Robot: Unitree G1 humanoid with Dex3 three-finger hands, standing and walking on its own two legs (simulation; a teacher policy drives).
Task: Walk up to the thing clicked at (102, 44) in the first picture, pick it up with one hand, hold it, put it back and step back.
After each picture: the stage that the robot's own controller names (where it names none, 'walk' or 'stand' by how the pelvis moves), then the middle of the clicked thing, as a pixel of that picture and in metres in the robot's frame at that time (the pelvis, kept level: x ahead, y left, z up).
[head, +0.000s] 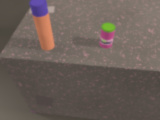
stand; (107, 35) +0.67 -0.11 -0.04
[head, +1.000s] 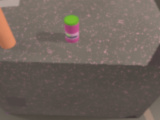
walk; (71, 29) +0.64 +0.09 -0.01
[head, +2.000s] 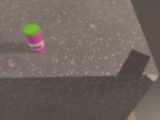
stand; (35, 39) +0.56 +0.23 +0.00
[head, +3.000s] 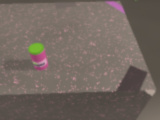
stand; (38, 57) +0.53 +0.22 -0.04
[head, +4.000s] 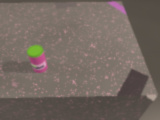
stand; (37, 59) +0.52 +0.22 -0.05
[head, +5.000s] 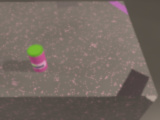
stand; (37, 58) +0.52 +0.22 -0.05
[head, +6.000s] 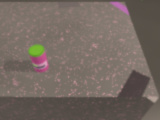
stand; (39, 58) +0.52 +0.22 -0.05
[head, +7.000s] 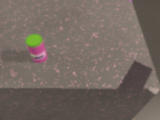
rise first; (37, 49) +0.53 +0.22 -0.04
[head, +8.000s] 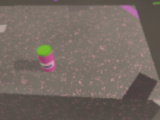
go down; (46, 58) +0.52 +0.22 -0.04
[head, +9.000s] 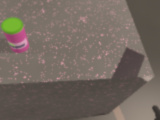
go down; (16, 36) +0.53 +0.21 +0.00
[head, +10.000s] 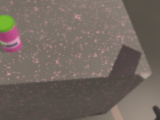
approach; (8, 34) +0.52 +0.22 +0.02
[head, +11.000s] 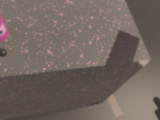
close in; out of the picture +0.53 +0.23 +0.05
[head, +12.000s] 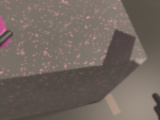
lift; out of the picture +0.51 +0.21 +0.05
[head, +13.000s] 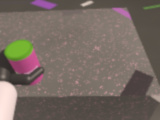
lift; (26, 63) +0.32 +0.18 +0.19
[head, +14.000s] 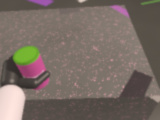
hold; (32, 68) +0.33 +0.16 +0.15
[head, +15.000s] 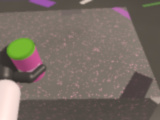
hold; (28, 61) +0.33 +0.17 +0.18
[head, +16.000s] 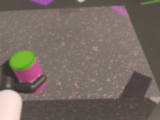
hold; (29, 72) +0.32 +0.17 +0.14
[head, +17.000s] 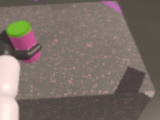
crouch; (25, 42) +0.42 +0.18 +0.16
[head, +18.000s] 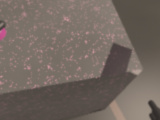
lower; out of the picture +0.52 +0.23 +0.10
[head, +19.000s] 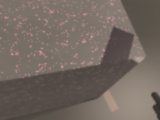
lower; out of the picture +0.52 +0.23 +0.05
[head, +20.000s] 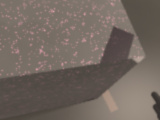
lower; out of the picture +0.52 +0.23 +0.05
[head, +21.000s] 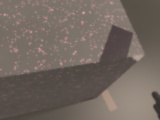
lower; out of the picture +0.53 +0.23 +0.06
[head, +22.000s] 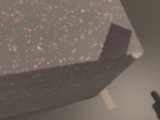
lower; out of the picture +0.53 +0.24 +0.06
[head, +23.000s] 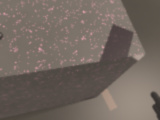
open; out of the picture +0.53 +0.23 +0.06
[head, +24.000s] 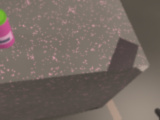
sink last; out of the picture +0.52 +0.22 +0.04
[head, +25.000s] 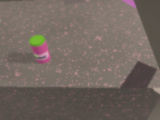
stand; (40, 49) +0.55 +0.23 +0.02
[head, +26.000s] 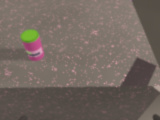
stand; (33, 45) +0.52 +0.22 +0.02
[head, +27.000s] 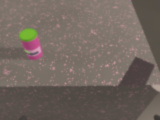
stand; (31, 44) +0.53 +0.23 +0.03
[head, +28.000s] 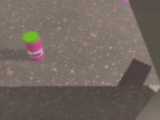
stand; (34, 46) +0.53 +0.23 +0.01
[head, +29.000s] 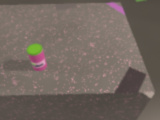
stand; (37, 57) +0.53 +0.23 -0.04
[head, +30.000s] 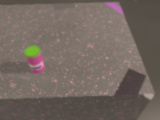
stand; (35, 59) +0.52 +0.23 -0.04
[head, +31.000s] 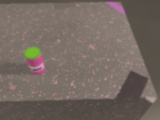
stand; (35, 61) +0.50 +0.23 -0.05
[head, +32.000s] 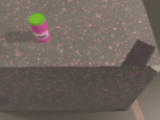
walk; (40, 28) +0.60 +0.21 -0.02
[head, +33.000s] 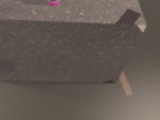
walk; out of the picture +0.89 +0.17 -0.02
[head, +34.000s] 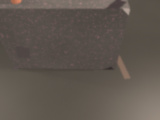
stand; out of the picture +1.19 +0.23 -0.03
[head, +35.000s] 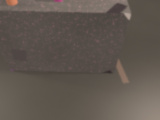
stand; out of the picture +1.14 +0.20 -0.04
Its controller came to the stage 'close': yes
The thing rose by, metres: 0.21
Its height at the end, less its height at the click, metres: +0.00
